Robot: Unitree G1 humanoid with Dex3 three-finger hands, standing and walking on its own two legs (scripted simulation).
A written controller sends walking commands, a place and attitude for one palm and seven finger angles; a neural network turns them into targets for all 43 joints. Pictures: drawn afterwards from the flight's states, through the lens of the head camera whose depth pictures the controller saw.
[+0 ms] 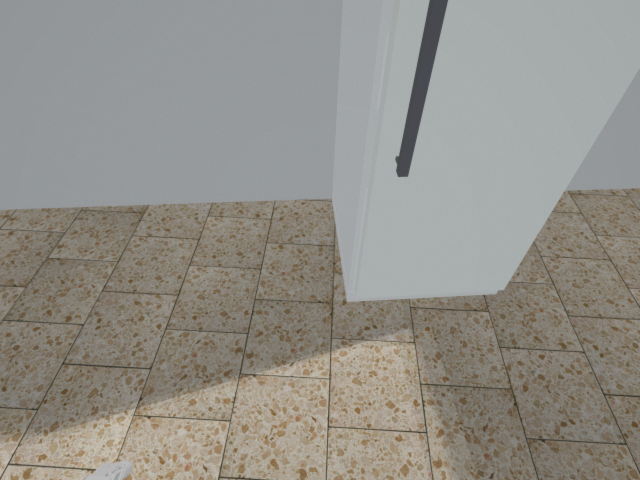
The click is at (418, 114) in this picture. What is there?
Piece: fridge door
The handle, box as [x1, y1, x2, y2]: [395, 0, 447, 176]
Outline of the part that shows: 447,0 429,1 400,152 395,159 397,163 396,171 398,176 407,176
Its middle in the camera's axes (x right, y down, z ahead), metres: +0.20 -0.30 +0.81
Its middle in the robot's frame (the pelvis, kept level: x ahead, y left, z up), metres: +0.83 -0.15 +0.11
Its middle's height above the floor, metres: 0.88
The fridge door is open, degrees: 0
